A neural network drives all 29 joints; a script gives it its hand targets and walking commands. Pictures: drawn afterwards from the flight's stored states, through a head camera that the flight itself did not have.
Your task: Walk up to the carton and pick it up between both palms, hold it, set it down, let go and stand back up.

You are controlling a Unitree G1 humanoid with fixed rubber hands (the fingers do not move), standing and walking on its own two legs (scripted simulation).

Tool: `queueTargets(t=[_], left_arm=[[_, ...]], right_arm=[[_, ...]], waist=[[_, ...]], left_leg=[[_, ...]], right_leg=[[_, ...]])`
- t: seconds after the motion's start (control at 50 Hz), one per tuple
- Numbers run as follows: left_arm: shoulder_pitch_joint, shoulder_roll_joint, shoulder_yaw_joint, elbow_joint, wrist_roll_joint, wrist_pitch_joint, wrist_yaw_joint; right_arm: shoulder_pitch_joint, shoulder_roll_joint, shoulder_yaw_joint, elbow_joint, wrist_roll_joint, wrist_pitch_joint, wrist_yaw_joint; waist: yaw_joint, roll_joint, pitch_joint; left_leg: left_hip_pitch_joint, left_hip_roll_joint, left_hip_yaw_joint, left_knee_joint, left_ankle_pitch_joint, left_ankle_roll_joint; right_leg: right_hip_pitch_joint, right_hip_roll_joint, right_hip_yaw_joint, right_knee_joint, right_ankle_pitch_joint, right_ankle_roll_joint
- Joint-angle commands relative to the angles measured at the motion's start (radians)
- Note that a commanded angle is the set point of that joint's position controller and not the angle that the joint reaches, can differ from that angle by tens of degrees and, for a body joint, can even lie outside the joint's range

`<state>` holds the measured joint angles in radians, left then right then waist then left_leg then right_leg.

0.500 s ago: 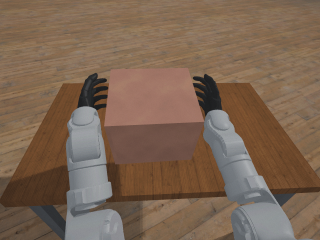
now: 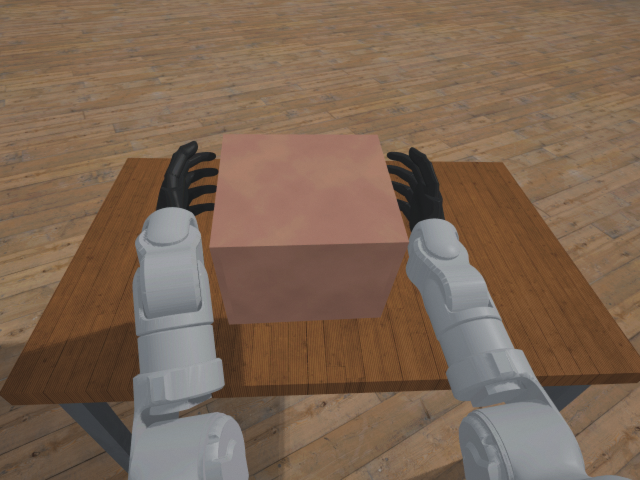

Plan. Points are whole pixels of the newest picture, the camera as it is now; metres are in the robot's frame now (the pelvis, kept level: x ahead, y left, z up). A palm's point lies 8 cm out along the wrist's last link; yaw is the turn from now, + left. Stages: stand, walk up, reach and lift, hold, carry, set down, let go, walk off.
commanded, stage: hold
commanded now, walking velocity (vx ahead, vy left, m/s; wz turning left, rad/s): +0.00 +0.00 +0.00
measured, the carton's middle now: (304, 228) +0.38 +0.01 +0.13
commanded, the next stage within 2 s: none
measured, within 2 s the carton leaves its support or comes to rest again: neither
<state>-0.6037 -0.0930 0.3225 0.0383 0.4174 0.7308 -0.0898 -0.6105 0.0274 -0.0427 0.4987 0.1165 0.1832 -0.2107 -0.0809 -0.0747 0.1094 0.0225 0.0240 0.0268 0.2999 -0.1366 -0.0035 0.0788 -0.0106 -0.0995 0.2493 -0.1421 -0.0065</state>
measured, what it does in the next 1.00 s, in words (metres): stands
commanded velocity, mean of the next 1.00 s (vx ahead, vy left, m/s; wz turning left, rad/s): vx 0.00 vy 0.00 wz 0.00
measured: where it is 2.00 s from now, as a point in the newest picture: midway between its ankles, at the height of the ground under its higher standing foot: outside the picture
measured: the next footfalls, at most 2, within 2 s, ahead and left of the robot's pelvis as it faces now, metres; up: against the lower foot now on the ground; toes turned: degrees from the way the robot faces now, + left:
none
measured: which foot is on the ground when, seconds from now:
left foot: down 0.00-1.00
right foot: down 0.00-1.00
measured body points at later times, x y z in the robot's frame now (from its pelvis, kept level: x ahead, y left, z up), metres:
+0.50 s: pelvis +0.00 +0.00 +0.00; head -0.04 +0.03 +0.45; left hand +0.37 +0.16 +0.19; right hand +0.37 -0.14 +0.18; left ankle +0.03 +0.12 -0.75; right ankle +0.01 -0.11 -0.75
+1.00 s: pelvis +0.00 +0.00 +0.00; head -0.03 +0.03 +0.45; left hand +0.37 +0.16 +0.18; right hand +0.37 -0.14 +0.17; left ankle +0.03 +0.12 -0.75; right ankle +0.01 -0.11 -0.75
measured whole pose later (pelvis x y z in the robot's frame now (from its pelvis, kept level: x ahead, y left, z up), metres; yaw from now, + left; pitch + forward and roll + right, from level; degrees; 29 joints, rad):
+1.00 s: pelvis +0.00 +0.00 +0.00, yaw +1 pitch -11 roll -1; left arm -0.56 -0.09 0.31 -0.01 0.40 0.75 -0.09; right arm -0.59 0.03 -0.01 0.45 0.14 0.21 -0.22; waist -0.09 -0.08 0.11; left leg 0.03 0.02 0.02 0.31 -0.14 0.00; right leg 0.10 -0.01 -0.11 0.25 -0.15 -0.01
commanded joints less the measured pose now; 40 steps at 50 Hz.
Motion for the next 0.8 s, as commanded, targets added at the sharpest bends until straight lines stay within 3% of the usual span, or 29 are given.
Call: queueTargets(t=[0.0,0.18,0.24,0.36,0.44,0.52,0.68,0.78], left_arm=[[-0.452,-0.415,-0.441,-0.067,-0.131,-0.04,-0.113],[-0.456,-0.409,-0.448,-0.074,-0.132,-0.036,-0.121],[-0.452,-0.413,-0.466,-0.088,-0.165,-0.037,-0.121],[-0.47,-0.419,-0.468,-0.097,-0.153,-0.035,-0.106],[-0.474,-0.411,-0.441,-0.057,-0.146,-0.026,-0.108],[-0.483,-0.426,-0.44,-0.037,-0.144,-0.027,-0.107],[-0.467,-0.415,-0.46,-0.077,-0.159,-0.043,-0.113],[-0.443,-0.413,-0.486,-0.112,-0.159,-0.039,-0.11]], right_arm=[[-0.648,0.436,0.385,-0.274,0.061,-0.059,0.088],[-0.634,0.444,0.376,-0.282,0.056,-0.045,0.085],[-0.652,0.47,0.4,-0.334,0.061,-0.039,0.075],[-0.626,0.459,0.373,-0.279,0.048,-0.024,0.092],[-0.666,0.459,0.36,-0.279,0.036,-0.026,0.094],[-0.67,0.45,0.326,-0.262,0.022,-0.033,0.105],[-0.661,0.46,0.393,-0.295,0.054,-0.048,0.082],[-0.637,0.459,0.413,-0.318,0.073,-0.041,0.075]], waist=[[-0.007,0.078,-0.349],[-0.016,0.079,-0.306],[-0.024,0.055,-0.32],[-0.019,0.091,-0.309],[-0.004,0.07,-0.309],[-0.016,0.078,-0.298],[-0.026,0.068,-0.387],[-0.022,0.089,-0.368]], left_leg=[[0.145,-0.043,0.043,0.012,0.261,-0.008],[0.11,-0.045,0.047,-0.008,0.196,-0.006],[0.08,-0.056,0.037,-0.009,0.165,0.002],[0.077,-0.044,0.038,-0.028,0.114,-0.002],[0.057,-0.045,0.041,-0.041,0.075,0.009],[0.057,-0.038,0.04,-0.052,0.039,0.008],[0.125,-0.048,0.029,0.016,0.239,-0.007],[0.115,-0.052,0.027,0.016,0.242,-0.017]], right_leg=[[0.063,0.055,-0.037,-0.011,0.181,0.036],[0.06,0.047,-0.034,-0.017,0.16,0.039],[0.078,0.045,-0.031,-0.009,0.2,0.05],[0.04,0.046,-0.035,-0.012,0.098,0.035],[0.039,0.049,-0.04,-0.014,0.066,0.036],[0.016,0.047,-0.041,-0.023,0.016,0.03],[0.089,0.05,-0.036,0.003,0.255,0.048],[0.083,0.05,-0.035,0.003,0.248,0.048]])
